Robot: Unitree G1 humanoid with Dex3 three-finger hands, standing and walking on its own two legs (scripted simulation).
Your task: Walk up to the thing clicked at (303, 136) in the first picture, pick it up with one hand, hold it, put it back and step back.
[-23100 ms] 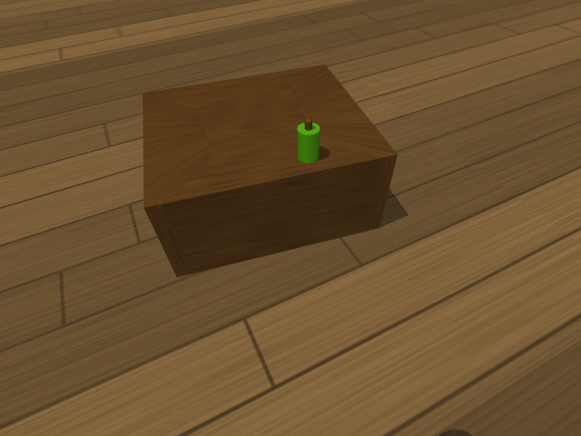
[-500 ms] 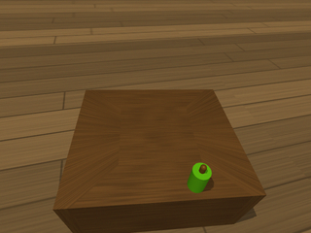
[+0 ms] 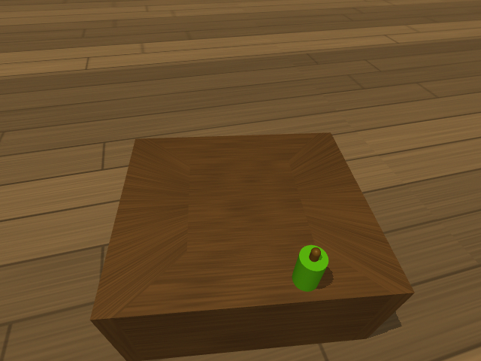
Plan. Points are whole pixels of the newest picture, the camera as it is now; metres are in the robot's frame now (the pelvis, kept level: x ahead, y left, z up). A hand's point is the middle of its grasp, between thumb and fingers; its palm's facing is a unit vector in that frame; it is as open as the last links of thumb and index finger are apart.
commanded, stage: home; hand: right
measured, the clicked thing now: (310, 265) +0.45 -0.19 -0.28
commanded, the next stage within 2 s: stand in 0.56 s
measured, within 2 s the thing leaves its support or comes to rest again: neither
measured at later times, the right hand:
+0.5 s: hand out of the picture +0.08 -0.26 -0.15, palm faces -0.01 +0.93 -0.38, open 17.5 cm
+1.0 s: hand out of the picture +0.10 -0.25 -0.15, palm faces -0.03 +0.93 -0.37, open 11.9 cm
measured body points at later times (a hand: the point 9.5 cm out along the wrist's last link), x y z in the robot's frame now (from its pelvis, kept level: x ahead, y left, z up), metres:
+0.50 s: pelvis +0.01 -0.01 +0.00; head +0.01 +0.01 +0.45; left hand +0.08 +0.28 -0.15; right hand +0.08 -0.31 -0.12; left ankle +0.04 +0.10 -0.75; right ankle -0.01 -0.16 -0.75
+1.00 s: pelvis +0.02 +0.00 +0.00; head +0.02 +0.02 +0.45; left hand +0.08 +0.30 -0.15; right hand +0.10 -0.30 -0.12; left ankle +0.04 +0.10 -0.75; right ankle -0.01 -0.16 -0.75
